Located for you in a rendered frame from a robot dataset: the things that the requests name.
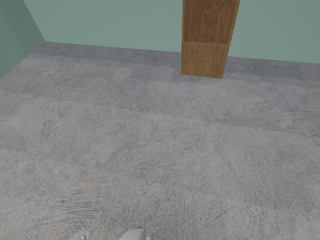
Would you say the robot left thigh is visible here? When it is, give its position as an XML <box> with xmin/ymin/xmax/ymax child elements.
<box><xmin>119</xmin><ymin>229</ymin><xmax>151</xmax><ymax>240</ymax></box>

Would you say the robot left hand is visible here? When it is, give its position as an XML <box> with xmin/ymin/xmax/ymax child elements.
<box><xmin>69</xmin><ymin>229</ymin><xmax>93</xmax><ymax>240</ymax></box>

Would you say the cupboard door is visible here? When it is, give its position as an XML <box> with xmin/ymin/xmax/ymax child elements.
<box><xmin>184</xmin><ymin>0</ymin><xmax>238</xmax><ymax>45</ymax></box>

